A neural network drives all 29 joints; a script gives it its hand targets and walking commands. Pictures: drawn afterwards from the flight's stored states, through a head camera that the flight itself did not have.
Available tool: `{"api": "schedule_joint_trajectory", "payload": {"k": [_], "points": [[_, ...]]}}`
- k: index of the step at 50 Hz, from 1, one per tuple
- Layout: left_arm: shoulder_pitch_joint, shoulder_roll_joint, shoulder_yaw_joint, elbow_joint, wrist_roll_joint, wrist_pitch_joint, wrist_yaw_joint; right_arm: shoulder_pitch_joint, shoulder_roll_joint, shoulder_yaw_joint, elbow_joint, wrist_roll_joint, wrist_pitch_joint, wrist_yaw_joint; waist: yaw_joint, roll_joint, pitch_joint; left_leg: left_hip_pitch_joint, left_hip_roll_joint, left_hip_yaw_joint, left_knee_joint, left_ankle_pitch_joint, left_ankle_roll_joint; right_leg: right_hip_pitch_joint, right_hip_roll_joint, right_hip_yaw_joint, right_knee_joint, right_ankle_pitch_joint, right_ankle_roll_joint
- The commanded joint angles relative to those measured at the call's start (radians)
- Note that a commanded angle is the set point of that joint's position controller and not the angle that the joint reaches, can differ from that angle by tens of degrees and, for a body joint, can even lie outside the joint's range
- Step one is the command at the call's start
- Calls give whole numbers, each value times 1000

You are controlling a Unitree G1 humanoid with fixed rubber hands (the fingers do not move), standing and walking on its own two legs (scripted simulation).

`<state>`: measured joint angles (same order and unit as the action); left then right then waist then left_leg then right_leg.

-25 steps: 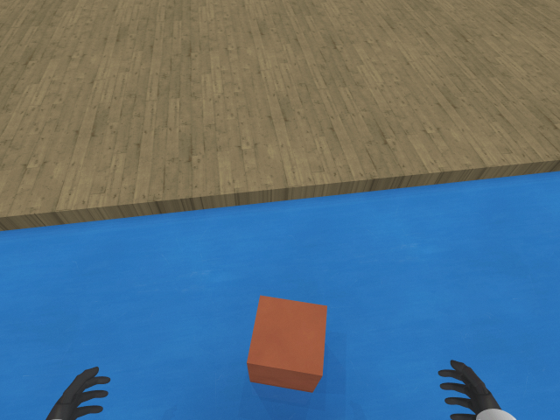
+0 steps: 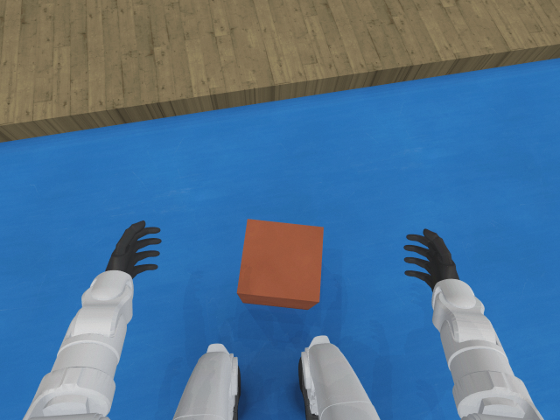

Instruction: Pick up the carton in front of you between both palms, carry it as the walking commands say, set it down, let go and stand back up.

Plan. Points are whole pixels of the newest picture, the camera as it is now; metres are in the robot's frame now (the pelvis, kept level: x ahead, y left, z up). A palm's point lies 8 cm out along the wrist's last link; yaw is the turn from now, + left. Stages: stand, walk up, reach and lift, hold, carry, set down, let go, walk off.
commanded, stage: reach and lift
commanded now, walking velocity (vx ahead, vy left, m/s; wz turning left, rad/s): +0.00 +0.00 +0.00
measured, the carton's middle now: (280, 268) +0.41 -0.05 -0.57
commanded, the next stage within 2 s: none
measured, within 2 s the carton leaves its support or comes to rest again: neither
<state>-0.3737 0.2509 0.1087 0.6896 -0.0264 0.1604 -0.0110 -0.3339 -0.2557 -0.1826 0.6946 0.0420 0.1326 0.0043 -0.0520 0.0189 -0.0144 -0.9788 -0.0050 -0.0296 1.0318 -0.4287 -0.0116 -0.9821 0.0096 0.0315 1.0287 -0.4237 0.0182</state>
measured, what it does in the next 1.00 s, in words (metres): lowers itself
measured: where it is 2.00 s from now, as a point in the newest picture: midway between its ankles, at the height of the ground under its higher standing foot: (271, 409)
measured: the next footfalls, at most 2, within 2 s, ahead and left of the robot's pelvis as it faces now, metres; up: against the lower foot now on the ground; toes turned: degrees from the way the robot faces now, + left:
none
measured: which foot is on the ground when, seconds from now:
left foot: down 0.00-1.00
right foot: down 0.00-1.00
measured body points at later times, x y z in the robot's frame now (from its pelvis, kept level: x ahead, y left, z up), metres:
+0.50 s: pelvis -0.06 +0.00 -0.07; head +0.23 -0.01 +0.28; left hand +0.48 +0.15 -0.17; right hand +0.41 -0.24 -0.17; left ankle +0.03 +0.13 -0.66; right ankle +0.03 -0.13 -0.66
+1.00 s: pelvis -0.07 +0.01 -0.25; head +0.27 +0.00 +0.04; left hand +0.46 +0.14 -0.42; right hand +0.40 -0.25 -0.41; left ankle +0.03 +0.13 -0.66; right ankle +0.03 -0.13 -0.66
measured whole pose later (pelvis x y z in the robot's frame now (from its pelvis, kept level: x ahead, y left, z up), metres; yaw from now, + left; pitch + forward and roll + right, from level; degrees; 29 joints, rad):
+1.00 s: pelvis -0.07 +0.01 -0.25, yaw -2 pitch +48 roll -2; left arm -1.13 0.33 0.06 0.90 -0.13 0.08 0.11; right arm -1.03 -0.26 -0.24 0.86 0.19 0.03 -0.09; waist -0.08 0.02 0.02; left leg -2.22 -0.06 -0.06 1.91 -0.54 -0.04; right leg -2.21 0.04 0.03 1.88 -0.52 0.05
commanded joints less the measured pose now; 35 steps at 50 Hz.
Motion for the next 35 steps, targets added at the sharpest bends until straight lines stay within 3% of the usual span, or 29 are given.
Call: {"api": "schedule_joint_trajectory", "payload": {"k": [1,9,13,16,20,25,30,35], "points": [[-337,113,46,-37,-6,-21,17,-307,-116,-64,-68,9,-27,-19,-27,-12,-622,196,-48,10,-20,425,-17,111,35,-45,-31,474,36],[-798,180,69,105,-17,17,18,-699,-88,-81,-9,40,24,-51,-36,18,-747,-7,-56,54,-4,67,-14,-10,32,-71,-26,122,51],[-977,184,77,204,-21,25,1,-849,-69,-117,45,23,42,-68,-58,12,-793,-91,-57,64,24,-30,-14,-65,38,-88,-12,10,54],[-1020,194,109,253,7,16,-5,-874,-57,-153,62,-10,38,-81,-67,21,-881,-98,-63,70,38,-4,-16,-67,42,-95,1,46,57],[-999,173,154,258,67,-21,-1,-853,-31,-191,38,-48,-4,-78,-70,32,-979,-102,-76,63,48,113,-18,-74,51,-96,26,193,60],[-936,93,179,245,115,-80,13,-804,10,-215,67,-70,-78,-48,-60,48,-936,-208,-79,45,148,255,-22,-259,56,-99,130,327,52],[-859,46,167,261,106,-116,39,-730,29,-222,128,-71,-119,-36,-60,53,-873,-406,-75,30,312,313,-27,-459,51,-88,289,378,51],[-851,65,100,199,51,-142,79,-701,-25,-197,120,-19,-149,-50,-62,78,-1017,-454,-71,22,491,423,-36,-543,52,-84,458,481,60]]}}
